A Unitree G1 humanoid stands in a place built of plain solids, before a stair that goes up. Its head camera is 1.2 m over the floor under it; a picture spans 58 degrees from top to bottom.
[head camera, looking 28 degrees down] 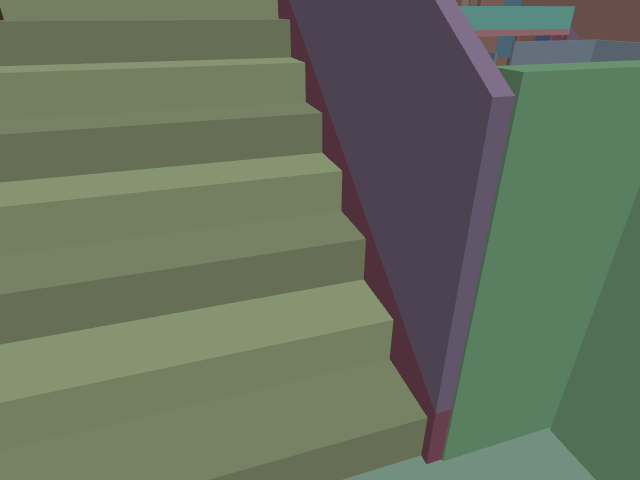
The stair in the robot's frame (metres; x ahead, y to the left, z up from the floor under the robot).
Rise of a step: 0.17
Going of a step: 0.25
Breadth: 1.24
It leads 18 degrees to the left of straight ahead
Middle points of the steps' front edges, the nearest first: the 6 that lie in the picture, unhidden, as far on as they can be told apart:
0.91 0.35 0.33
1.14 0.43 0.50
1.38 0.50 0.66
1.61 0.58 0.83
1.85 0.65 1.00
2.08 0.73 1.16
